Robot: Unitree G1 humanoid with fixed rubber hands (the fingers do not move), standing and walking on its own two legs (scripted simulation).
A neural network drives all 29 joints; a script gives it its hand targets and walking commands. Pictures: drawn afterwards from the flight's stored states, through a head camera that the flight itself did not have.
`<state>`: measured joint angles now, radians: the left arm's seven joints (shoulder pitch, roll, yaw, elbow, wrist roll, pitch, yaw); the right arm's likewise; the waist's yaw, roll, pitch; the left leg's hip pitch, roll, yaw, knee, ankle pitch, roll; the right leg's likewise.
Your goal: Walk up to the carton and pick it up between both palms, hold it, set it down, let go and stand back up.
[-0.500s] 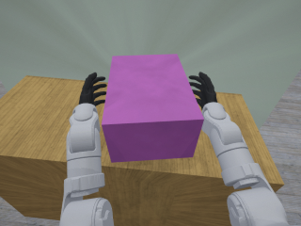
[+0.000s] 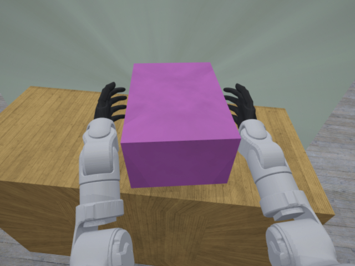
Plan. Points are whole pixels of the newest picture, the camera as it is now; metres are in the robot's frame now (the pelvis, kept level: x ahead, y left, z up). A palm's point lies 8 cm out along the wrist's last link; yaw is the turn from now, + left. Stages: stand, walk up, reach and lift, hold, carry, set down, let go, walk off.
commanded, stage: set down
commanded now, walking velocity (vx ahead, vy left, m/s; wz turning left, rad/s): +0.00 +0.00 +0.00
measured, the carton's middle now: (175, 117) +0.42 +0.00 +0.14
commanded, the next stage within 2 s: none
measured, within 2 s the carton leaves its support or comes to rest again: neither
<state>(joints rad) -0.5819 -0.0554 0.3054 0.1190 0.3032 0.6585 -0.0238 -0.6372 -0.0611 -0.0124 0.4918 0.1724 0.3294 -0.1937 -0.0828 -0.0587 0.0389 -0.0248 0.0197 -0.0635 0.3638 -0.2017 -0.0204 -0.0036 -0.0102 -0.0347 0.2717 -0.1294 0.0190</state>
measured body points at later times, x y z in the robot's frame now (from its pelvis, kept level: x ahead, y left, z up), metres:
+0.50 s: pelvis +0.01 +0.01 +0.00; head -0.02 +0.04 +0.45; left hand +0.39 +0.15 +0.15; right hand +0.37 -0.15 +0.14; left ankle +0.01 +0.13 -0.75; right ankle +0.02 -0.13 -0.75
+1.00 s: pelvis +0.03 +0.01 +0.00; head +0.03 +0.05 +0.45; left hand +0.43 +0.13 +0.12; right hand +0.39 -0.18 +0.13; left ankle +0.01 +0.13 -0.75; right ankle +0.02 -0.13 -0.75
